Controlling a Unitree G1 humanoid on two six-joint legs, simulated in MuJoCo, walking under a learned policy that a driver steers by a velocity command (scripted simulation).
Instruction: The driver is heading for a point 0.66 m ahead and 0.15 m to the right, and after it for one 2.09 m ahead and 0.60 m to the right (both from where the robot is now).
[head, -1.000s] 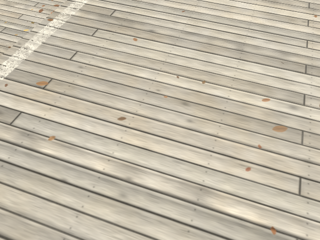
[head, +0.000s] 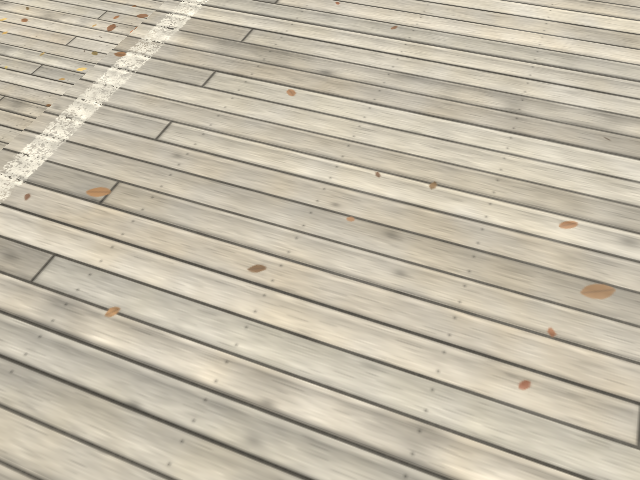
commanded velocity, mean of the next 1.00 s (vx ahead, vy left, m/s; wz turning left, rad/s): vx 0.44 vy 0.00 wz -0.32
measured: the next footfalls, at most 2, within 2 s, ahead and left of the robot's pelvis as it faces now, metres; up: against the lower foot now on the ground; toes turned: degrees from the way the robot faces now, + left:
left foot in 0.18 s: +0.30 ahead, +0.14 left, +0.00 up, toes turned +2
right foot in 0.72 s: +0.59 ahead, -0.12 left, +0.00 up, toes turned -16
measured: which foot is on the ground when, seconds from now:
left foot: up 0.00-0.16, down 0.18-0.74, up 0.76-1.00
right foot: down 0.00-0.20, up 0.22-0.70, down 0.72-1.00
